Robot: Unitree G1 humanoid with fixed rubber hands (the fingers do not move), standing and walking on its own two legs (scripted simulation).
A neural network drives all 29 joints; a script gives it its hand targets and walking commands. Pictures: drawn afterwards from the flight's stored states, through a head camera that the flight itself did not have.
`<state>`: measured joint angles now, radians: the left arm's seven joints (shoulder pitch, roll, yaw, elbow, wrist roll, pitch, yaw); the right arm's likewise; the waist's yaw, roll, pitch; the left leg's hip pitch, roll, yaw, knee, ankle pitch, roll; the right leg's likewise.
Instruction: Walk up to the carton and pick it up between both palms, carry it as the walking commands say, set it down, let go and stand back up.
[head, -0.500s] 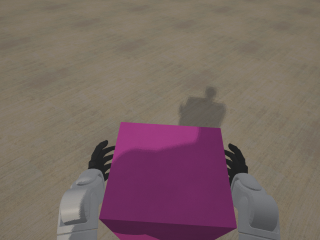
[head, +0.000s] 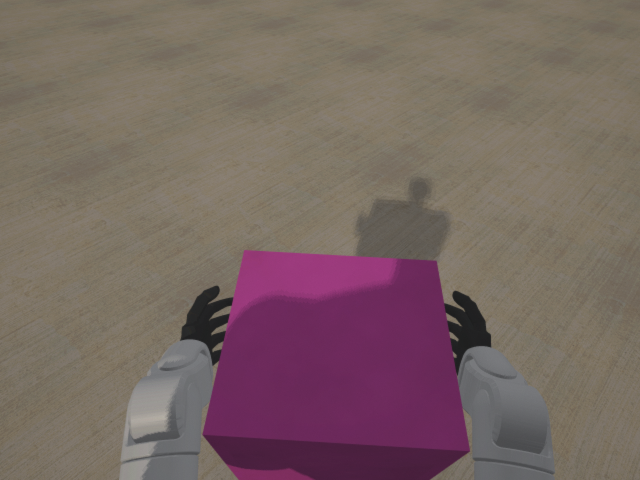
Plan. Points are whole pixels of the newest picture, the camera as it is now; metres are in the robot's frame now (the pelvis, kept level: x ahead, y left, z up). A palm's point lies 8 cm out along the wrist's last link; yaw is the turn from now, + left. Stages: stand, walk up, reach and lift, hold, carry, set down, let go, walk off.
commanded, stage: carry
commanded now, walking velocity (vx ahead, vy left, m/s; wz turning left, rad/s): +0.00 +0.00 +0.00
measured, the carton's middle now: (331, 382) +0.26 +0.00 -0.02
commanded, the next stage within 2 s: none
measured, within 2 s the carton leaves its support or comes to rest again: neither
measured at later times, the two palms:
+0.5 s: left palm (209, 346) +0.27 +0.15 +0.05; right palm (478, 354) +0.27 -0.18 +0.05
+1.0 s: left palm (213, 345) +0.27 +0.14 +0.05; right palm (484, 353) +0.26 -0.18 +0.05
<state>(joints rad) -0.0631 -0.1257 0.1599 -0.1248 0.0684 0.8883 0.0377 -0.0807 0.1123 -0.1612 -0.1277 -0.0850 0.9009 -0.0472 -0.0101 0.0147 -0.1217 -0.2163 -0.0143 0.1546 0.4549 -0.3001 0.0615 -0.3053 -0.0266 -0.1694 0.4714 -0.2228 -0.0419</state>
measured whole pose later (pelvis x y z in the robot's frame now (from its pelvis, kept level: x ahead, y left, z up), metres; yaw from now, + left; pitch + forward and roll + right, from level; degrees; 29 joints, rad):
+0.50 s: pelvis +0.01 -0.01 +0.00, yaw +0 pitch +3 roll +0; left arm -0.05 -0.12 0.16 -0.10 0.07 0.83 0.03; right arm -0.07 0.10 -0.15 -0.11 -0.08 0.85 -0.05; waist -0.01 0.02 -0.12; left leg -0.21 0.00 0.15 0.47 -0.31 0.05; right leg -0.30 -0.01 -0.17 0.48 -0.24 -0.05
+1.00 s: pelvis +0.01 -0.01 +0.00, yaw +0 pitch +3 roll +0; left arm -0.04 -0.13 0.15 -0.14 0.07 0.85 0.03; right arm -0.06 0.11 -0.15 -0.14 -0.08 0.87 -0.05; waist -0.01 0.02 -0.12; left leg -0.21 0.01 0.15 0.46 -0.31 0.04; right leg -0.30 -0.01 -0.16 0.48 -0.24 -0.06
